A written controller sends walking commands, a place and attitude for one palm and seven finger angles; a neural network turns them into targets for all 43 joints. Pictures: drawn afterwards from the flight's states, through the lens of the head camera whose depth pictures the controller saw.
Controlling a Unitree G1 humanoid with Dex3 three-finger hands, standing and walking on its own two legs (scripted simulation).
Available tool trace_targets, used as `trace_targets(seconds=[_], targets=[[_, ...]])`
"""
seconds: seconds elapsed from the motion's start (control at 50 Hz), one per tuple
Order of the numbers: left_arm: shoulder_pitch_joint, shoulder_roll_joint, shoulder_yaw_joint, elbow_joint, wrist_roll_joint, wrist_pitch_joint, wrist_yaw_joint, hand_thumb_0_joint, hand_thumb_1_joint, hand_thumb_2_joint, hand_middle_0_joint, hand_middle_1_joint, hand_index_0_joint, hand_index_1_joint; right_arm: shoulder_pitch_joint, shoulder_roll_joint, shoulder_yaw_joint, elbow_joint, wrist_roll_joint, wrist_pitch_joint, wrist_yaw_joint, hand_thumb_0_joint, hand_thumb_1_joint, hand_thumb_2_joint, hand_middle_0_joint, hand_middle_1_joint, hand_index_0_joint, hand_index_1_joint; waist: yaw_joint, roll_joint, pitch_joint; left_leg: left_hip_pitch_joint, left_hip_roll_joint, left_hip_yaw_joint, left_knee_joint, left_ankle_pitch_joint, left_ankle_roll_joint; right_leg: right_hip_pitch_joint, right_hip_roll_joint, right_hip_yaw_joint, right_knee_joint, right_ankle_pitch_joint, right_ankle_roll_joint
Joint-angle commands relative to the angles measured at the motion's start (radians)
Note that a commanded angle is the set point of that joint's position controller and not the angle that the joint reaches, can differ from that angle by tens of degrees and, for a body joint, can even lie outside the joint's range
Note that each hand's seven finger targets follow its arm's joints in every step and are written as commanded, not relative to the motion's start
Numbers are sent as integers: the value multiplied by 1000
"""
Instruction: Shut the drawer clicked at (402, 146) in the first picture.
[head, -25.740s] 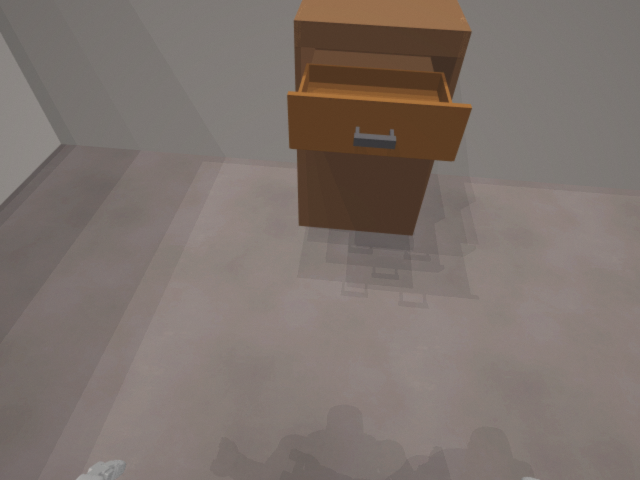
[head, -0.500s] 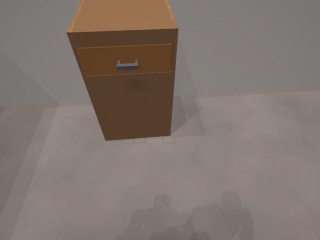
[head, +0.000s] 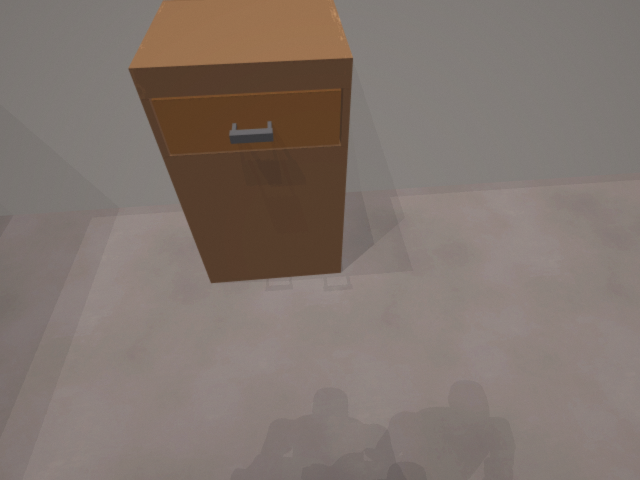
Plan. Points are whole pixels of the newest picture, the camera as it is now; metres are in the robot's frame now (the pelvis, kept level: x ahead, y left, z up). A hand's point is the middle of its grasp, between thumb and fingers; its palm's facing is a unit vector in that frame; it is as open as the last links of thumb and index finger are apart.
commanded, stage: look to check the result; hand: left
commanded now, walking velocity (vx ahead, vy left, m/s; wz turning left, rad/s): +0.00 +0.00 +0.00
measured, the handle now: (251, 130) +0.91 +0.23 -0.09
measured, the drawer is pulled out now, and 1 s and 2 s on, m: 0.00 0.00 0.00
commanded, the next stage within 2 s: stand and wait in 0.08 s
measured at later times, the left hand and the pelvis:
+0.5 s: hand out of the picture +0.05 +0.20 -0.17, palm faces +0.02 -0.96 -0.27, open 7.4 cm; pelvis +0.00 -0.01 +0.00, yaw +0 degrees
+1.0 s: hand out of the picture +0.05 +0.21 -0.16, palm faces +0.01 -0.96 -0.29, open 7.4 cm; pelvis +0.00 -0.01 +0.00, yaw +0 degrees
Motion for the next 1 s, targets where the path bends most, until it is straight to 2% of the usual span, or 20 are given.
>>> trace_targets(seconds=[0.0, 0.26, 0.42, 0.54, 0.68, 0.78, 0.8, 0.86, 0.94, 0.98], targets=[[25, 144, 25, -40, 3, -17, 5, 0, 900, 900, -200, -300, -200, -300, 48, -121, -19, -25, 4, -15, -7, 0, -900, -900, 200, 300, 200, 300, -7, -7, -5, 15, 100, -91, -54, 139, 26, -28, -121, 119, -85, 139, -15], [-3, 175, 32, -48, 3, -20, 4, 0, 900, 900, -200, -300, -200, -300, 30, -144, -20, -29, 3, -17, -6, 0, -900, -900, 200, 300, 200, 300, -6, -11, -17, 20, 106, -89, -60, 162, 21, -1, -126, 115, -88, 187, -16], [-21, 188, 34, -52, 3, -21, 1, 0, 900, 900, -200, -300, -200, -300, 21, -163, -22, -29, 2, -16, -5, 0, -900, -900, 200, 300, 200, 300, -6, -20, -12, 19, 107, -90, -70, 132, 18, -3, -124, 122, -107, 152, -16], [-25, 205, 36, -55, 4, -23, 2, 0, 900, 900, -200, -300, -200, -300, 14, -174, -24, -32, 4, -14, -4, 0, -900, -900, 200, 300, 200, 300, -6, -22, -21, 27, 107, -88, -64, 138, 17, 4, -128, 121, -112, 173, -13], [-38, 213, 35, -55, 3, -23, 0, 0, 900, 900, -200, -300, -200, -300, 2, -186, -25, -32, 2, -16, -4, 0, -900, -900, 200, 300, 200, 300, -8, 1, -20, 32, 111, -92, -71, 139, 18, 1, -129, 128, -117, 163, -16], [-50, 222, 37, -55, 3, -24, -2, 0, 900, 900, -200, -300, -200, -300, -4, -198, -25, -34, 3, -18, -3, 0, -900, -900, 200, 300, 200, 300, -8, -12, -22, 31, 113, -96, -80, 137, 17, 5, -128, 126, -118, 155, -16], [-48, 223, 37, -54, 2, -23, -3, 0, 900, 900, -200, -300, -200, -300, -11, -202, -24, -36, 2, -18, -3, 0, -900, -900, 200, 300, 200, 300, -6, 1, -19, 33, 112, -95, -79, 142, 17, 2, -129, 128, -118, 159, -15], [-49, 229, 38, -56, 3, -25, -2, 0, 900, 900, -200, -300, -200, -300, -12, -204, -27, -37, 3, -19, -3, 0, -900, -900, 200, 300, 200, 300, -7, -19, -37, 44, 114, -95, -76, 159, 19, 13, -131, 124, -115, 187, -14], [-55, 238, 39, -58, 4, -27, -1, 0, 900, 900, -200, -300, -200, -300, -21, -217, -29, -41, 4, -19, -3, 0, -900, -900, 200, 300, 200, 300, -8, -14, -42, 49, 115, -96, -74, 165, 18, 15, -132, 126, -116, 199, -14], [-63, 239, 38, -57, 3, -26, -3, 0, 900, 900, -200, -300, -200, -300, -28, -220, -27, -39, 3, -19, -3, 0, -900, -900, 200, 300, 200, 300, -7, -5, -20, 41, 117, -97, -83, 158, 18, 6, -133, 125, -119, 184, -14]])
